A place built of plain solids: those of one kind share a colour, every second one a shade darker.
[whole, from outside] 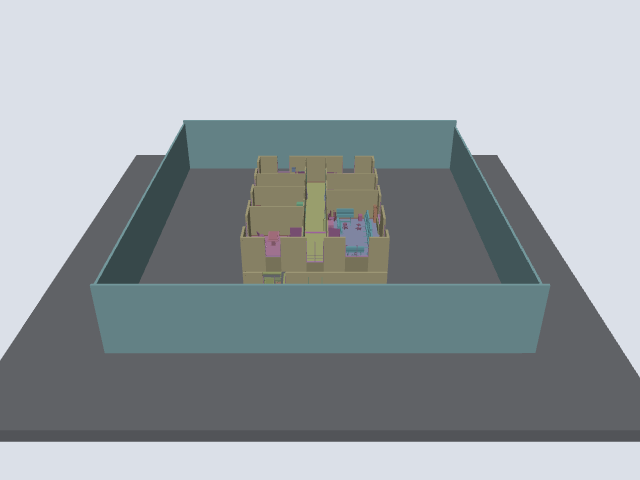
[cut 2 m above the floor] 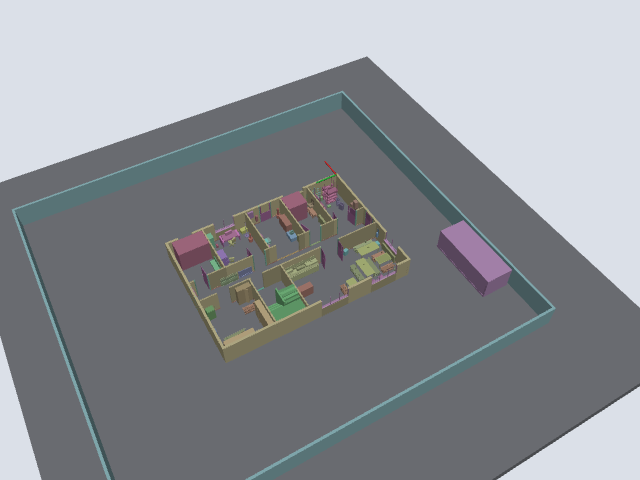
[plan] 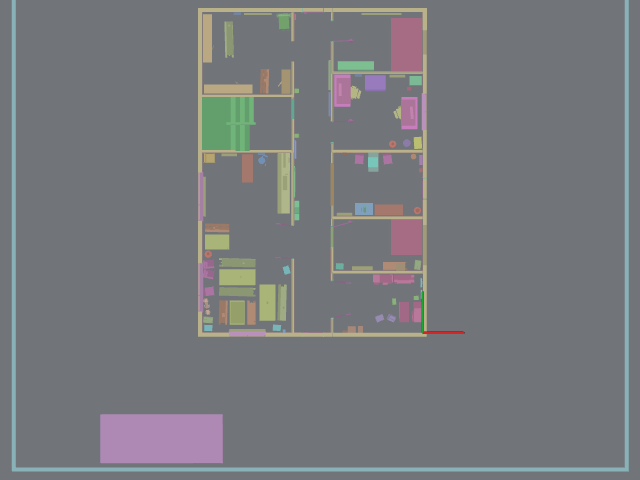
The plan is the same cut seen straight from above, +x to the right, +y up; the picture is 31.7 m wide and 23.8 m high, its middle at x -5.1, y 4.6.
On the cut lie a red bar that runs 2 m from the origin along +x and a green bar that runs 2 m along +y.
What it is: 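A works' own office and amenities block on a factory's ground, two floors round a stairwell, for the staff and hands of a middling works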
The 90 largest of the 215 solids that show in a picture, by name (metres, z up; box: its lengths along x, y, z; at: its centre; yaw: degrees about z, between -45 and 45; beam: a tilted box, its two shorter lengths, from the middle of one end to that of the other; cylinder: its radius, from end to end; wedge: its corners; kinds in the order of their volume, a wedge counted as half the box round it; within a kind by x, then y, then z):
{
 "yard_bound_1": {"box": [0.2, 32.9, 5.55], "at": [-20.29, 9.57, 2.73]},
 "yard_bound_2": {"box": [30.6, 0.2, 5.85], "at": [-5.09, -6.78, 2.88]},
 "yard_bound_3": {"box": [30.6, 0.2, 5.85], "at": [-5.09, 25.92, 2.88]},
 "yard_bound_4": {"box": [0.2, 32.9, 5.15], "at": [10.11, 9.57, 2.52]},
 "beyond_container_1": {"box": [5.99, 2.32, 2.59], "at": [-12.96, -5.26, 1.24], "yaw": 0.1},
 "beyond_container_2": {"box": [6.06, 2.4, 2.65], "at": [-12.96, -5.26, 1.27], "yaw": 0.1},
 "wall_1": {"box": [0.2, 1.26, 2.5], "at": [-11.05, 0.42, 1.2]},
 "wall_2": {"box": [0.2, 1.86, 3.05], "at": [-11.05, 0.72, 4.08]},
 "wall_3": {"box": [0.2, 2.41, 1.05], "at": [-11.05, 2.25, 0.47]},
 "wall_4": {"box": [0.2, 1.66, 3.05], "at": [-11.05, 4.28, 4.08]},
 "wall_5": {"box": [0.2, 2.11, 2.5], "at": [-11.05, 4.5, 1.2]},
 "wall_6": {"box": [0.2, 2.41, 1.05], "at": [-11.05, 6.75, 0.47]},
 "wall_7": {"box": [0.2, 1.21, 3.05], "at": [-11.05, 8.4, 4.08]},
 "wall_8": {"box": [0.2, 1.06, 2.5], "at": [-11.05, 8.47, 1.2]},
 "wall_9": {"box": [0.2, 2.75, 2.85], "at": [-11.05, 10.38, 1.38]},
 "wall_10": {"box": [0.2, 4.35, 2.5], "at": [-11.05, 13.93, 1.2]},
 "wall_11": {"box": [0.2, 1.56, 3.05], "at": [-11.05, 15.32, 4.08]},
 "wall_12": {"box": [1.56, 0.2, 2.5], "at": [-10.38, -0.1, 1.2]},
 "wall_13": {"box": [1.86, 0.2, 3.05], "at": [-10.22, -0.1, 4.08]},
 "wall_14": {"box": [1.86, 0.2, 3.05], "at": [-10.22, 16.0, 4.08]},
 "wall_15": {"box": [4.7, 0.2, 2.5], "at": [-8.8, 16.0, 1.2]},
 "wall_16": {"box": [4.5, 0.06, 3.05], "at": [-8.7, 5.07, 4.08]},
 "wall_17": {"box": [4.5, 0.06, 2.5], "at": [-8.7, 8.97, 1.2]},
 "wall_18": {"box": [4.5, 0.06, 3.05], "at": [-8.7, 8.97, 4.08]},
 "wall_19": {"box": [4.5, 0.06, 2.85], "at": [-8.7, 9.03, 1.38]},
 "wall_20": {"box": [4.5, 0.06, 2.85], "at": [-8.7, 11.72, 1.38]},
 "wall_21": {"box": [4.5, 0.06, 3.05], "at": [-8.7, 11.72, 4.08]},
 "wall_22": {"box": [4.5, 0.06, 2.5], "at": [-8.7, 11.78, 1.2]},
 "wall_23": {"box": [4.5, 0.06, 3.05], "at": [-8.7, 11.78, 4.08]},
 "wall_24": {"box": [1.66, 0.2, 3.05], "at": [-7.28, -0.1, 4.08]},
 "wall_25": {"box": [1.66, 0.2, 3.05], "at": [-7.28, 16.0, 4.08]},
 "wall_26": {"box": [1.36, 0.2, 2.5], "at": [-7.12, -0.1, 1.2]},
 "wall_27": {"box": [0.06, 3.65, 2.5], "at": [-6.48, 1.83, 1.2]},
 "wall_28": {"box": [0.06, 3.65, 2.5], "at": [-6.48, 7.17, 1.2]},
 "wall_29": {"box": [0.06, 3.65, 2.5], "at": [-6.42, 1.83, 1.2]},
 "wall_30": {"box": [0.06, 3.71, 2.5], "at": [-6.42, 7.2, 1.2]},
 "wall_31": {"box": [1.95, 0.2, 2.5], "at": [-5.47, -0.1, 1.2]},
 "wall_32": {"box": [1.95, 0.2, 2.5], "at": [-5.47, 16.0, 1.2]},
 "wall_33": {"box": [1.95, 0.2, 3.05], "at": [-5.47, 16.0, 4.08]},
 "wall_34": {"box": [1.36, 0.2, 3.05], "at": [-3.83, -0.1, 4.08]},
 "wall_35": {"box": [1.66, 0.2, 3.05], "at": [-3.67, 16.0, 4.08]},
 "wall_36": {"box": [1.81, 0.2, 1.35], "at": [-2.25, -0.1, 3.23]},
 "wall_37": {"box": [4.5, 0.06, 2.5], "at": [-2.25, 2.97, 1.2]},
 "wall_38": {"box": [4.5, 0.06, 2.5], "at": [-2.25, 3.03, 1.2]},
 "wall_39": {"box": [4.5, 0.06, 2.5], "at": [-2.25, 5.67, 1.2]},
 "wall_40": {"box": [4.5, 0.06, 2.5], "at": [-2.25, 5.73, 1.2]},
 "wall_41": {"box": [4.5, 0.06, 3.05], "at": [-2.25, 8.22, 4.08]},
 "wall_42": {"box": [4.5, 0.06, 2.5], "at": [-2.25, 8.97, 1.2]},
 "wall_43": {"box": [4.5, 0.06, 2.5], "at": [-2.25, 9.03, 1.2]},
 "wall_44": {"box": [4.5, 0.06, 3.05], "at": [-2.25, 11.77, 4.08]},
 "wall_45": {"box": [4.5, 0.06, 3.05], "at": [-2.25, 11.83, 4.08]},
 "wall_46": {"box": [4.5, 0.06, 2.5], "at": [-2.25, 12.87, 1.2]},
 "wall_47": {"box": [4.5, 0.06, 2.5], "at": [-2.25, 12.93, 1.2]},
 "wall_48": {"box": [4.7, 0.2, 2.5], "at": [-2.15, -0.1, 1.2]},
 "wall_49": {"box": [4.7, 0.2, 2.5], "at": [-2.15, 16.0, 1.2]},
 "wall_50": {"box": [1.86, 0.2, 3.05], "at": [-0.72, 16.0, 4.08]},
 "wall_51": {"box": [1.56, 0.2, 3.05], "at": [-0.57, -0.1, 4.08]},
 "wall_52": {"box": [0.2, 1.36, 3.05], "at": [0.1, 0.47, 4.08]},
 "wall_53": {"box": [0.2, 3.2, 2.5], "at": [0.1, 1.4, 1.2]},
 "wall_54": {"box": [0.2, 2.36, 3.05], "at": [0.1, 4.12, 4.08]},
 "wall_55": {"box": [0.2, 2.01, 1.65], "at": [0.1, 4.35, 0.78]},
 "wall_56": {"box": [0.2, 3.3, 2.5], "at": [0.1, 7.35, 1.2]},
 "wall_57": {"box": [0.2, 1.16, 3.05], "at": [0.1, 7.67, 4.08]},
 "wall_58": {"box": [0.2, 1.06, 2.5], "at": [0.1, 9.53, 1.2]},
 "wall_59": {"box": [0.2, 1.01, 3.05], "at": [0.1, 11.3, 4.08]},
 "wall_60": {"box": [0.2, 1.06, 2.5], "at": [0.1, 12.38, 1.2]},
 "wall_61": {"box": [0.2, 0.91, 2.5], "at": [0.1, 13.35, 1.2]},
 "wall_62": {"box": [0.2, 1.21, 1.65], "at": [0.1, 14.4, 0.78]},
 "wall_63": {"box": [0.2, 1.36, 3.05], "at": [0.1, 15.43, 4.08]},
 "wall_64": {"box": [0.2, 1.11, 2.5], "at": [0.1, 15.55, 1.2]},
 "wc_cubicles_1": {"box": [1.54, 1.77, 2.08], "at": [-0.81, 4.74, 0.99]},
 "wc_cubicles_2": {"box": [1.54, 2.63, 2.08], "at": [-0.81, 14.29, 0.99]},
 "stair_1": {"box": [1.2, 2.73, 1.56], "at": [-10.35, 10.38, 0.73]},
 "stair_2": {"box": [0.25, 1.3, 1.34], "at": [-9.64, 11.09, 0.62]},
 "stair_3": {"box": [0.25, 1.3, 1.77], "at": [-9.63, 9.66, 0.84]},
 "stair_4": {"box": [0.25, 1.3, 1.99], "at": [-9.4, 9.66, 0.94]},
 "stair_5": {"box": [0.25, 1.3, 2.2], "at": [-9.17, 9.66, 1.05]},
 "stair_6": {"box": [1.47, 0.13, 3.95], "at": [-9.01, 10.38, 1.93]},
 "stair_7": {"box": [0.25, 1.3, 2.42], "at": [-8.94, 9.66, 1.16]},
 "stair_8": {"box": [0.25, 1.3, 2.63], "at": [-8.71, 9.66, 1.27]},
 "raised_floor_drawing_1": {"box": [4.63, 8.38, 0.25], "at": [-2.25, 4.12, 2.67]},
 "raised_floor_gallery_1": {"box": [2.08, 16.03, 0.25], "at": [-5.47, 7.95, 2.67]},
 "raised_floor_meeting_1": {"box": [4.63, 5.23, 0.25], "at": [-8.7, 2.55, 2.67]},
 "lockers_1": {"box": [0.45, 2.4, 1.85], "at": [-10.67, 14.6, 0.88]},
 "lockers_2": {"box": [2.4, 0.45, 1.85], "at": [-9.65, 12.09, 0.88]},
 "lockers_3": {"box": [0.45, 1.2, 1.85], "at": [-6.79, 12.45, 0.88]},
 "counter_1": {"box": [0.55, 1.4, 0.95], "at": [-8.69, 8.15, 0.57]},
 "counter_2": {"box": [1.4, 0.55, 0.95], "at": [-1.69, 6.09, 0.57]},
 "kitchenette_1": {"box": [0.6, 3.0, 0.68], "at": [-6.89, 7.41, 0.44]},
 "plan_chest_small_1": {"box": [0.97, 0.69, 1.03], "at": [-2.35, 12.43, 0.46]}
}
